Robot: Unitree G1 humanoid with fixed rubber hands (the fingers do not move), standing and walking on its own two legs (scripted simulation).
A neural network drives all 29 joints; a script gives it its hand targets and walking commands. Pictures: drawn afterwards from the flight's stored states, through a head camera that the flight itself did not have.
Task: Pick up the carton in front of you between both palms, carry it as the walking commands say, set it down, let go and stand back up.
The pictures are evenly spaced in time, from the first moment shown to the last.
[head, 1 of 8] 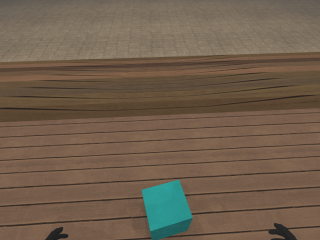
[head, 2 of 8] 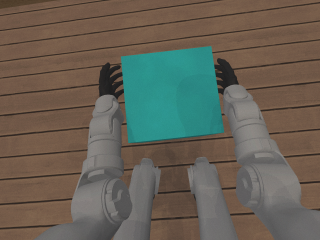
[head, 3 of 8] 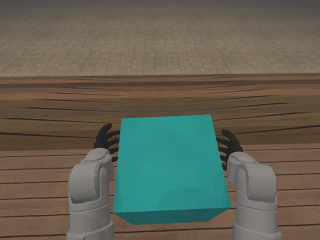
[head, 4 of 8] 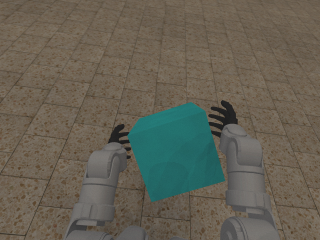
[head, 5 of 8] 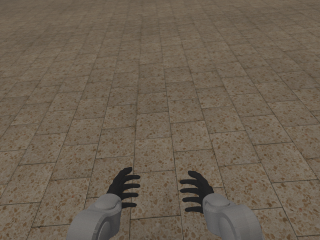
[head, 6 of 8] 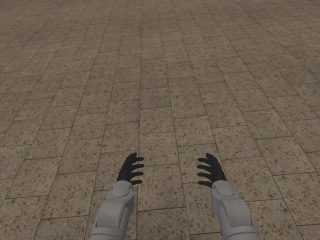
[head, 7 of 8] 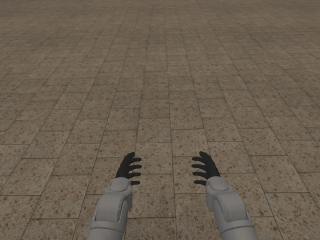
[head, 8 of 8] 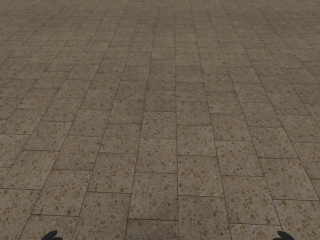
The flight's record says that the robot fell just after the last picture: no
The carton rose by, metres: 0.67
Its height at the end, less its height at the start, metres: -1.16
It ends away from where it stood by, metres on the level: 7.71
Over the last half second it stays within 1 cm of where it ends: yes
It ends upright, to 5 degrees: yes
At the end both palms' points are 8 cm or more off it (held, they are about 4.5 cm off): yes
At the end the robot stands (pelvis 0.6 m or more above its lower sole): yes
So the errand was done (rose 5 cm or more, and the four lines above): yes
